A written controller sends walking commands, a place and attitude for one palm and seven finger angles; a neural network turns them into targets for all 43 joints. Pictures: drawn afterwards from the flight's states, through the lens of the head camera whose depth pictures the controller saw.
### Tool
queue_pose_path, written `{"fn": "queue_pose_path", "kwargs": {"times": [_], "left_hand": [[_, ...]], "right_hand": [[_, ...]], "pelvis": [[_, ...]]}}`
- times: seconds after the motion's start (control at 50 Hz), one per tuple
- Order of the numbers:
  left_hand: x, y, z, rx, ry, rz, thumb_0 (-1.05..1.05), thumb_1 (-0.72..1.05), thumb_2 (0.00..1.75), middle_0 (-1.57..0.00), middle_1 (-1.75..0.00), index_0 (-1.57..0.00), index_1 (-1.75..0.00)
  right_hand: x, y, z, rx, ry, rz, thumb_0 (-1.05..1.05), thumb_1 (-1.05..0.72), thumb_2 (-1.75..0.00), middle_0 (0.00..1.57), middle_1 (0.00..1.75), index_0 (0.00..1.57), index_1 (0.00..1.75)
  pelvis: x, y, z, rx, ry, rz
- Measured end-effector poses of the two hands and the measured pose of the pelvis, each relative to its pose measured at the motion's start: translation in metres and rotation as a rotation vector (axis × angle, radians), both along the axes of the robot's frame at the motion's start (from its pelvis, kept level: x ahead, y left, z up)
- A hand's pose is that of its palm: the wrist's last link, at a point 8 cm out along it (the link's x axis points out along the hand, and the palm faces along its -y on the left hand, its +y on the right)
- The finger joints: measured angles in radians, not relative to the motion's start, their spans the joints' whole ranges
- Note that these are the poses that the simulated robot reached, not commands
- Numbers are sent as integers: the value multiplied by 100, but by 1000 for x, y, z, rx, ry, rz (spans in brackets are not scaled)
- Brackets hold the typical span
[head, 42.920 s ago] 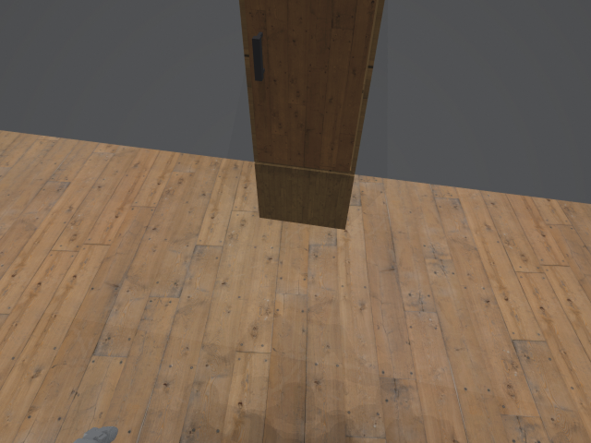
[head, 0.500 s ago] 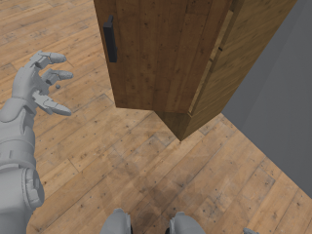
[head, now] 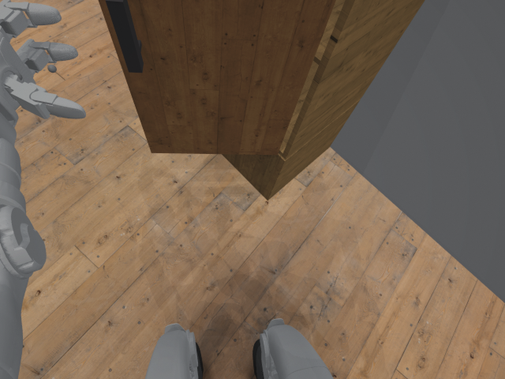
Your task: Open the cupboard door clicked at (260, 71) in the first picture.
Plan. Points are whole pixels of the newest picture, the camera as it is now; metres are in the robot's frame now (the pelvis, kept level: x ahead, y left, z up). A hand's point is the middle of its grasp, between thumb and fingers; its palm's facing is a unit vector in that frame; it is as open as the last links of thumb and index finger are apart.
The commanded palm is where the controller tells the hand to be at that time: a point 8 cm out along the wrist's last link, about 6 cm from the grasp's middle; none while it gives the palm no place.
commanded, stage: move the hooked fingers beside the handle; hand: left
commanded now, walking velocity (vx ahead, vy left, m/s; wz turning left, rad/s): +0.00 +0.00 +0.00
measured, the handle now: (128, 26) +0.64 +0.13 +0.09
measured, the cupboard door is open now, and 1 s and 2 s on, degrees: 50 50 50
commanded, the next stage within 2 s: slide the fingers in behind the handle in 1.02 s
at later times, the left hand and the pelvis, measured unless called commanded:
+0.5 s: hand (68, 45) +0.59 +0.21 +0.10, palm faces -0.06 -1.00 -0.01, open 14.0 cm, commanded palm +0.58 +0.24 +0.09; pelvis +0.01 +0.01 +0.00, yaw -2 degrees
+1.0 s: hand (70, 49) +0.59 +0.21 +0.09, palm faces -0.05 -1.00 -0.01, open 14.0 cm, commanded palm +0.58 +0.24 +0.09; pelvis +0.02 +0.00 +0.00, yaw -1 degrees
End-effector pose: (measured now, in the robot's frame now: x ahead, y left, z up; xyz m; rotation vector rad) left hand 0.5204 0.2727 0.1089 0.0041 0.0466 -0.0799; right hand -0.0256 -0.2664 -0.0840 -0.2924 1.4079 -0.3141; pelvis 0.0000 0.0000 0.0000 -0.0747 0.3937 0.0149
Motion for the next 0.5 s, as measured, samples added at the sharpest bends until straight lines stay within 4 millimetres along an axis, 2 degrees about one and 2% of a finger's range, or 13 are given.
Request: {"fn": "queue_pose_path", "kwargs": {"times": [0.3, 0.4, 0.5], "left_hand": [[56, -13, 1, -10, 2, 12, -1, -50, 30, -30, -120, -30, -120], [61, -11, -6, 19, 5, 14, -1, -50, 30, -30, -120, -29, -120], [57, -9, -12, 11, 19, 16, -1, -50, 30, -30, -120, -29, -120]], "right_hand": [[-39, 19, 3, -3, 128, -59, 0, -90, -90, 20, 30, 20, 30], [-46, 30, 4, 25, 163, -87, 0, -90, -90, 20, 30, 20, 30], [-43, 37, 6, 55, 184, -90, 0, -90, -90, 20, 30, 20, 30]], "pelvis": [[3, 7, -10, -22, 80, -10], [7, 9, -9, -20, 91, -21], [12, 10, -4, -18, 85, -21]]}}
